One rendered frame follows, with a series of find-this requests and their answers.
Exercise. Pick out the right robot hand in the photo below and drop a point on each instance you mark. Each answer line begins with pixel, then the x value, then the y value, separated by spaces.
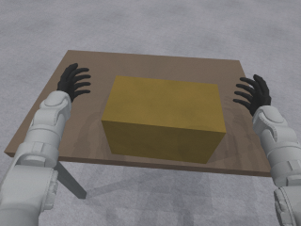
pixel 260 94

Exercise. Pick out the right robot forearm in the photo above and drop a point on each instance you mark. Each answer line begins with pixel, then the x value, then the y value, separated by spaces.
pixel 280 145

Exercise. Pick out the table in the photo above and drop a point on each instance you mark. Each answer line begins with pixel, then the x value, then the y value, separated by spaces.
pixel 84 139

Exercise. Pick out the left robot upper arm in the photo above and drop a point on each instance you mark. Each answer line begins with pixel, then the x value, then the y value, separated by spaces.
pixel 29 191

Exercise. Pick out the left robot hand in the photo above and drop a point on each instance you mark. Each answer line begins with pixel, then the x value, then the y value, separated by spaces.
pixel 69 78

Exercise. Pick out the right robot upper arm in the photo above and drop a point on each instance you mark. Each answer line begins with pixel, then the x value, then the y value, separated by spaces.
pixel 288 205

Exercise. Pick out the left robot forearm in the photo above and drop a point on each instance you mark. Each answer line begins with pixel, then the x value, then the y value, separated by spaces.
pixel 41 143

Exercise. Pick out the carton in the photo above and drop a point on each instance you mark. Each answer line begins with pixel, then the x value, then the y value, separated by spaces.
pixel 163 119

